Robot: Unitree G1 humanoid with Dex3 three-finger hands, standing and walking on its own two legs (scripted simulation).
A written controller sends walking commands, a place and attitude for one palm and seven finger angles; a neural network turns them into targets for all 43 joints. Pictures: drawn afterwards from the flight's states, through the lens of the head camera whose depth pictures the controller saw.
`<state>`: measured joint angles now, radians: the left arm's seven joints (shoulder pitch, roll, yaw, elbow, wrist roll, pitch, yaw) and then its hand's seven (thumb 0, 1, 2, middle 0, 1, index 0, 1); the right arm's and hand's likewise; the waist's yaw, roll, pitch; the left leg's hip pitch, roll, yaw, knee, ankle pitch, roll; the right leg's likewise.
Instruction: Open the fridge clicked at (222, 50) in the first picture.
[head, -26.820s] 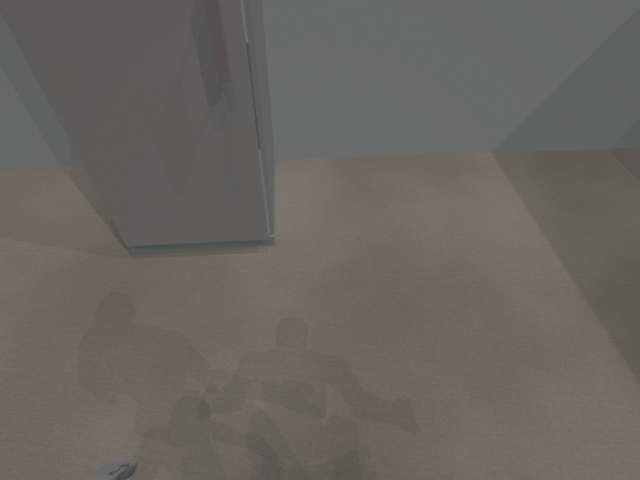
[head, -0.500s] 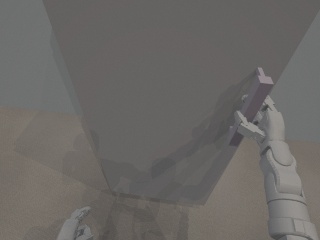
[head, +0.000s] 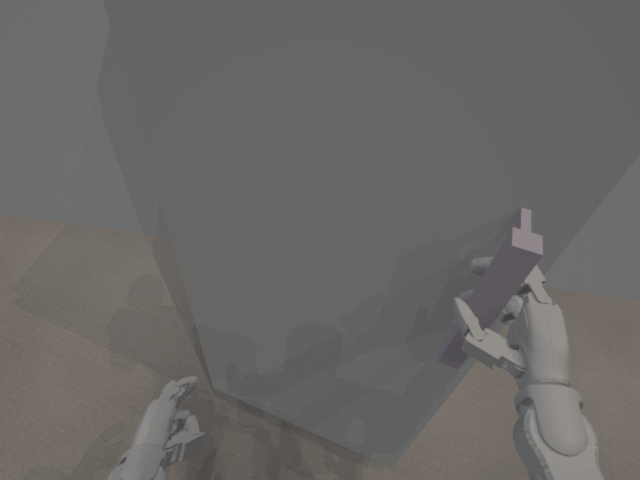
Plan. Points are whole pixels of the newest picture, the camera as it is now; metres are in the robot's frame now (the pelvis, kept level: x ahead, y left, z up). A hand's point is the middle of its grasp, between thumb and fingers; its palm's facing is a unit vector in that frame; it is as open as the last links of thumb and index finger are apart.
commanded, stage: walk backward, drawing the door open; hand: right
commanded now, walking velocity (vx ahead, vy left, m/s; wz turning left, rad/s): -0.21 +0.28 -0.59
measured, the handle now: (482, 294) +0.32 -0.16 +0.12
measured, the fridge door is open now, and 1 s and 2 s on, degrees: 15 39 61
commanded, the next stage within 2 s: none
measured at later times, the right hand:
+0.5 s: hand (420, 443) +0.15 -0.06 +0.12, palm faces +0.12 +0.97 -0.20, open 7.5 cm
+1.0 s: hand out of the picture +0.09 -0.01 +0.12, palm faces +0.30 +0.93 -0.20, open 7.7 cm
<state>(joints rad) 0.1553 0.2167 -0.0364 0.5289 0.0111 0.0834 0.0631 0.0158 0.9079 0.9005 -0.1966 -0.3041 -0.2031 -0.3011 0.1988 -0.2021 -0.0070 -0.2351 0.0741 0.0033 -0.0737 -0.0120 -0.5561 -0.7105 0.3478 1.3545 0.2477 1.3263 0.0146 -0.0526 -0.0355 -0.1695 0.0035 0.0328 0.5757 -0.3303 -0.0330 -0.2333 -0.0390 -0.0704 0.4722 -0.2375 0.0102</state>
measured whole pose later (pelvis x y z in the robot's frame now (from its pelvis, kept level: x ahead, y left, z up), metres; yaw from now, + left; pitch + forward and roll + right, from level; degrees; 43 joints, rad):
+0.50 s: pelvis -0.10 +0.06 -0.01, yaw -5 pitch -2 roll +0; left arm 0.19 0.19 0.01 0.66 0.02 0.01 0.10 0.02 0.91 0.90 -0.20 -0.30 -0.20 -0.30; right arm 0.25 -0.17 0.07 -0.35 0.01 0.01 -0.12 -0.04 -0.58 -0.65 0.29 1.36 0.19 1.28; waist 0.06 -0.07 0.03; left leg -0.26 -0.06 0.17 0.54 -0.26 0.10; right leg -0.38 -0.05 0.11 0.49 -0.15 0.02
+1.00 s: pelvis -0.11 +0.18 +0.00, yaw -33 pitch -1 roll -2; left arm 0.21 0.15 0.01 0.69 0.05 -0.12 0.10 0.02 0.91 0.90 -0.20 -0.30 -0.21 -0.30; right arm 0.11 -0.18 0.20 -0.34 -0.05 -0.06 0.00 -0.04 -0.57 -0.80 0.29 1.27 0.17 1.15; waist 0.07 0.02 0.12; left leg -0.27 0.05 0.24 0.55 -0.28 0.10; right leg -0.46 -0.06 -0.11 1.02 -0.48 0.04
